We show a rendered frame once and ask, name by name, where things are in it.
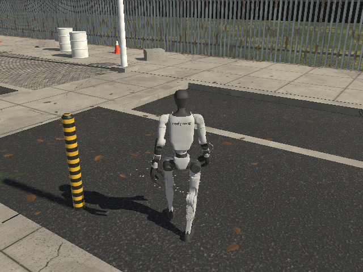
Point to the robot left forearm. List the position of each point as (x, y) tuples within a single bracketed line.
[(157, 155)]

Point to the left robot shin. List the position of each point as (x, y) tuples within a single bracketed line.
[(169, 195)]

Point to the robot left upper arm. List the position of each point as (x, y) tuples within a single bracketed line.
[(162, 129)]

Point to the right robot hand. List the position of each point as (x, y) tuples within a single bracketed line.
[(202, 158)]

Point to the robot right thigh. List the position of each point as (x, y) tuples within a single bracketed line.
[(194, 172)]

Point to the robot right upper arm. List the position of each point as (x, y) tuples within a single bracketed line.
[(201, 128)]

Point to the robot right forearm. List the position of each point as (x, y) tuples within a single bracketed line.
[(205, 149)]

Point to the left robot hand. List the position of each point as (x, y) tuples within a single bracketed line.
[(153, 175)]

